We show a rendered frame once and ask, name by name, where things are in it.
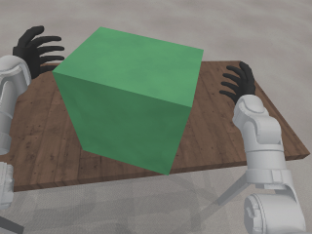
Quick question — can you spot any carton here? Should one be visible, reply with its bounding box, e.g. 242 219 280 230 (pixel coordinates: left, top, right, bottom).
52 26 204 176

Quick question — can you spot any table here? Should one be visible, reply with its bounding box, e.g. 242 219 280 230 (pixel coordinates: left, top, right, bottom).
0 60 311 234

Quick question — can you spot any right robot hand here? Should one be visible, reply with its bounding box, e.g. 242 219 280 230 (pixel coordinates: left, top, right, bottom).
219 61 256 105

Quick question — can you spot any right robot upper arm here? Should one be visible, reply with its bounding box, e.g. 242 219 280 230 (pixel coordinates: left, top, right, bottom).
244 193 312 234

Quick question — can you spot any left robot hand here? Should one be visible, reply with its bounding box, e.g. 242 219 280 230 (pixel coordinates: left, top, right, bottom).
13 25 64 80

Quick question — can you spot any robot right forearm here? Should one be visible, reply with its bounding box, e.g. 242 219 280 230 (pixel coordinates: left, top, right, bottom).
232 95 306 232

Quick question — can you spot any robot left forearm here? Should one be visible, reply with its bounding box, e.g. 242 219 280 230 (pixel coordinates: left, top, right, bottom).
0 55 32 155

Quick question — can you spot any left robot upper arm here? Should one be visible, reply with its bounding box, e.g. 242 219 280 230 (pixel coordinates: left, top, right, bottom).
0 162 15 210

